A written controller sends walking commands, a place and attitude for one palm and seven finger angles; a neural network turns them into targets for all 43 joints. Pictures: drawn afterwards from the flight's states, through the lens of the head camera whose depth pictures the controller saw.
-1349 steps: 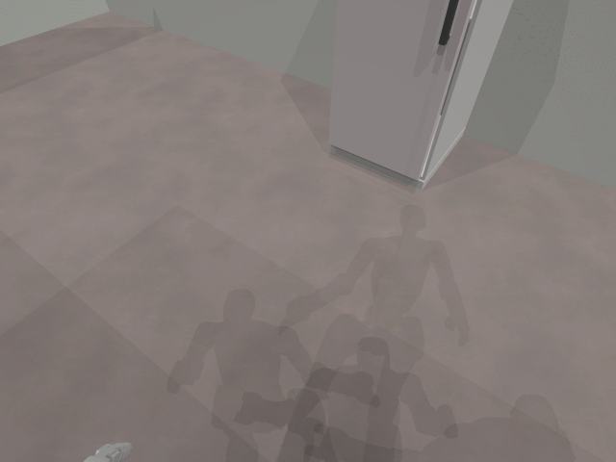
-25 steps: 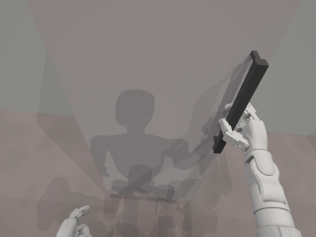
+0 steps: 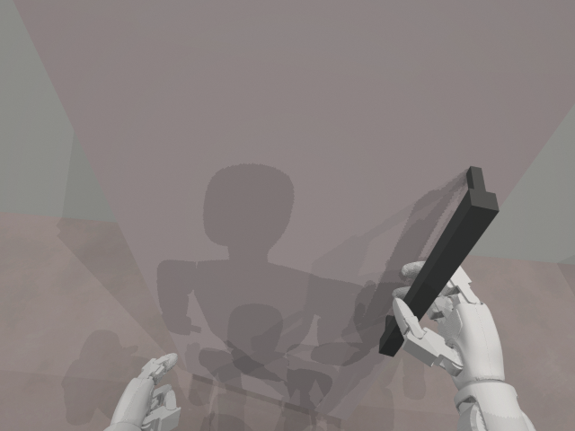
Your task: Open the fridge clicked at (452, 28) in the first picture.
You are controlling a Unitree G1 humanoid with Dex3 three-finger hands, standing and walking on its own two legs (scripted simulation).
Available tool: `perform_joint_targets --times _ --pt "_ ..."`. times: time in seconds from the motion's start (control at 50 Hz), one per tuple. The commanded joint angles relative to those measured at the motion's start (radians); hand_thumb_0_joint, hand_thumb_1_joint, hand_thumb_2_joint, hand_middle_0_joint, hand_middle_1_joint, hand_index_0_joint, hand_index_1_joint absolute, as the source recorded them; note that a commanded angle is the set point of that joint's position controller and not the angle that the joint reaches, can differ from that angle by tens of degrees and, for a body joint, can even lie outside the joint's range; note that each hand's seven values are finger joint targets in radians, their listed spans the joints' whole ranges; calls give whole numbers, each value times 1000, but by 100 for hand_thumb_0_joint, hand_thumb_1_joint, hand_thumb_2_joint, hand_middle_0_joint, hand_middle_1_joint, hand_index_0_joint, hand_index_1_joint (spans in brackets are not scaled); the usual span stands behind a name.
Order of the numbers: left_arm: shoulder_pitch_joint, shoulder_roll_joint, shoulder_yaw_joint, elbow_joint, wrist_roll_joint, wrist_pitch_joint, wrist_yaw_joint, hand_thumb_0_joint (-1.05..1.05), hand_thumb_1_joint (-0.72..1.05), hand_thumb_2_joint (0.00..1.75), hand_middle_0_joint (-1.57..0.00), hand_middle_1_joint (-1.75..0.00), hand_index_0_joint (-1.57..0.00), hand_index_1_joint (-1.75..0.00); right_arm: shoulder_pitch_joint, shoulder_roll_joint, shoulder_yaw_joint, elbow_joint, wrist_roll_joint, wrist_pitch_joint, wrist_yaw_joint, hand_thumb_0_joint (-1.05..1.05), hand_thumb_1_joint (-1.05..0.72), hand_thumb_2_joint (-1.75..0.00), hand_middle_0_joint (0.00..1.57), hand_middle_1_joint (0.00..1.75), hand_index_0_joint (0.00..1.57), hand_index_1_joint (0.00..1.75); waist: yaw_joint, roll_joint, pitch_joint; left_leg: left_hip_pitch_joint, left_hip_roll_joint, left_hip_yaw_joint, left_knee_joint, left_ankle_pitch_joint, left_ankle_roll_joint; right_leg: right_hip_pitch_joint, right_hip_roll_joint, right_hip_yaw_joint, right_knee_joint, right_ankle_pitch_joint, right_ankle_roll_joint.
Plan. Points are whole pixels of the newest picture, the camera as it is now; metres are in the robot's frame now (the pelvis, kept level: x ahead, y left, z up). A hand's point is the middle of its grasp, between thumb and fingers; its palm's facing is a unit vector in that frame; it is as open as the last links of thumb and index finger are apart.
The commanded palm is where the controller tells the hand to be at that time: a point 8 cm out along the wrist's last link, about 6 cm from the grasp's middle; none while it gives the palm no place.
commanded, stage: walk backward, drawing the door open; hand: right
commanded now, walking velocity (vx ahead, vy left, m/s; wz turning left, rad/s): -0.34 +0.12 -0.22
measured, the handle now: (421, 280) +0.29 -0.13 +0.12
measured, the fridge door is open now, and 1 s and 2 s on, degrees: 10 35 59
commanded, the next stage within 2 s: none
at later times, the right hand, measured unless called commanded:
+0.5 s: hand (388, 399) +0.16 -0.08 +0.10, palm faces +0.05 +0.99 -0.15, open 6.5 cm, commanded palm +0.12 -0.13 +0.11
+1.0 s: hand out of the picture +0.07 -0.01 +0.10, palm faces +0.25 +0.95 -0.19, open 6.8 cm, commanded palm +0.02 -0.05 +0.11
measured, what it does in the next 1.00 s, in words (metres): steps to the left, turning right: right foot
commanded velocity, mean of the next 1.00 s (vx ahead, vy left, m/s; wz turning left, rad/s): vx -0.26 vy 0.30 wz -0.55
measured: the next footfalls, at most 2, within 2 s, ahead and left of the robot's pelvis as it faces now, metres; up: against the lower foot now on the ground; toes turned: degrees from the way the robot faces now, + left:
right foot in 0.92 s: -0.14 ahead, +0.00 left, +0.00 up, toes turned -20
left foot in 1.14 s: -0.03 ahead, +0.35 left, +0.00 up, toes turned -31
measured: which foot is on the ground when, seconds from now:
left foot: down 0.00-0.90, up 0.92-1.00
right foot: down 0.00-0.76, up 0.78-0.90, down 0.92-1.00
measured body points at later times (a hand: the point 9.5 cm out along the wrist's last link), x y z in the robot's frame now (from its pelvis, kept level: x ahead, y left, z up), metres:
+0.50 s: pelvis -0.06 +0.03 +0.00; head -0.05 +0.06 +0.45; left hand +0.13 +0.24 -0.09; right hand +0.15 -0.13 +0.11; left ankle -0.07 +0.09 -0.73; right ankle -0.08 -0.09 -0.73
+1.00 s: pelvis -0.15 +0.16 +0.00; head -0.12 +0.15 +0.45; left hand +0.05 +0.33 -0.11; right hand +0.05 -0.06 +0.11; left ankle -0.09 +0.24 -0.67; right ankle -0.18 +0.02 -0.73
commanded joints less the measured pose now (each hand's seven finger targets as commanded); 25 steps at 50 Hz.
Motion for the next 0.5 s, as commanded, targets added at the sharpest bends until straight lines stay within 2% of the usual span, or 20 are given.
perform_joint_targets --times 0.0,0.02,0.04,0.06,0.08,0.1,0.14,0.18,0.22,0.24,0.26,0.28,0.3,0.32,0.34,0.36,0.4,0.42,0.44,0.48 --pt "-117 112 30 -115 20 -8 57 0 90 90 -20 -30 -20 -30 -87 -80 -20 -180 -77 -139 -80 0 -90 -90 45 140 45 140 18 -6 -118 16 116 -38 -28 818 -60 204 -60 102 -16 756 -34" --pt "-108 117 33 -121 20 3 55 0 90 90 -20 -30 -20 -30 -53 -73 -5 -178 -83 -142 -80 0 -90 -90 45 140 45 140 25 1 -147 14 95 -14 21 861 -76 253 -75 116 -5 929 -32" --pt "-107 121 38 -127 23 16 53 0 90 90 -20 -30 -20 -30 -33 -71 6 -183 -88 -143 -79 0 -90 -90 45 140 45 140 28 9 -168 -20 74 4 63 801 -91 311 -92 133 -2 1064 -37" --pt "-117 119 41 -135 28 24 51 0 90 90 -20 -30 -20 -30 -26 -62 26 -197 -92 -143 -77 0 -90 -90 45 140 45 140 29 -6 -166 -76 56 12 83 619 -90 351 -119 157 -21 1141 -43" --pt "-130 111 42 -140 33 29 49 0 90 90 -20 -30 -20 -30 -29 -55 42 -206 -96 -142 -77 0 -90 -90 45 140 45 140 26 -14 -144 -112 39 18 87 408 -76 362 -146 181 -59 1183 -43" --pt "-147 114 41 -141 37 27 48 0 90 90 -20 -30 -20 -30 -48 -49 60 -218 -98 -144 -81 0 -90 -90 45 140 45 140 25 -57 -112 -141 35 16 114 252 -61 356 -172 200 -93 1187 -44" --pt "-152 102 36 -140 52 24 40 0 90 90 -20 -30 -20 -30 0 -25 74 -184 -109 -135 -96 0 -90 -90 45 140 45 140 15 -63 -56 -149 34 9 90 109 -49 303 -191 211 -133 1139 -48" --pt "-165 98 34 -147 53 22 36 0 90 90 -20 -30 -20 -30 22 -20 82 -172 -115 -133 -103 0 -90 -90 45 140 45 140 7 6 -22 -104 42 12 14 207 -49 241 -177 199 -135 1042 -39" --pt "-162 98 40 -159 47 27 33 0 90 90 -20 -30 -20 -30 28 -32 76 -192 -122 -143 -105 0 -90 -90 45 140 45 140 10 60 -53 -40 50 22 -53 515 -56 244 -125 158 -80 1051 -19" --pt "-153 97 41 -162 45 29 29 0 90 90 -20 -30 -20 -30 19 -23 84 -209 -126 -154 -100 0 -90 -90 45 140 45 140 17 72 -96 7 58 24 -53 692 -61 243 -98 141 -51 1062 -10" --pt "-152 95 42 -166 44 34 27 0 90 90 -20 -30 -20 -30 17 -42 60 -212 -124 -164 -97 0 -90 -90 45 140 45 140 17 96 -131 57 75 18 -37 861 -68 212 -77 124 -27 981 -4" --pt "-154 88 44 -169 45 39 27 0 90 90 -20 -30 -20 -30 7 -49 44 -210 -124 -178 -95 0 -90 -90 45 140 45 140 13 145 -164 125 97 7 -26 1022 -70 149 -53 108 -2 811 1" --pt "-166 82 46 -170 44 41 34 0 90 90 -20 -30 -20 -30 -8 -61 27 -205 -121 -191 -94 0 -90 -90 45 140 45 140 5 191 -169 207 140 -15 -28 1160 -71 39 -27 90 13 561 8" --pt "-165 67 44 -169 39 41 40 0 90 90 -20 -30 -20 -30 -8 -57 18 -178 -115 -199 -90 0 -90 -90 45 140 45 140 -5 239 -170 252 172 -33 -46 1198 -65 -46 5 69 33 325 6" --pt "-172 53 39 -166 38 39 47 0 90 90 -20 -30 -20 -30 -26 -45 24 -164 -118 -207 -86 0 -90 -90 45 140 45 140 -15 256 -156 262 189 -39 -67 1156 -62 -107 23 62 51 183 -1" --pt "-169 49 37 -159 35 36 50 0 90 90 -20 -30 -20 -30 -44 -47 19 -158 -122 -214 -87 0 -90 -90 45 140 45 140 -16 221 -144 244 199 -44 -84 1070 -57 -129 23 66 54 120 -6" --pt "-161 55 39 -136 37 25 57 0 90 90 -20 -30 -20 -30 -62 -51 20 -142 -123 -221 -91 0 -90 -90 45 140 45 140 -10 135 -118 179 190 -30 -96 896 -59 -107 7 80 4 152 -9" --pt "-149 59 41 -131 34 18 57 0 90 90 -20 -30 -20 -30 -75 -34 44 -158 -124 -225 -90 0 -90 -90 45 140 45 140 2 111 -126 150 162 -2 -93 766 -65 -63 -3 88 -60 219 -8" --pt "-152 68 45 -128 36 11 60 0 90 90 -20 -30 -20 -30 -87 -37 52 -170 -124 -228 -92 0 -90 -90 45 140 45 140 12 76 -117 80 114 23 -89 639 -90 17 -24 101 -132 345 -16" --pt "-133 87 55 -115 46 -2 61 0 90 90 -20 -30 -20 -30 -103 -46 63 -191 -133 -223 -101 0 -90 -90 45 140 45 140 35 -38 -124 -56 33 25 20 490 -134 171 -118 232 -189 696 -62"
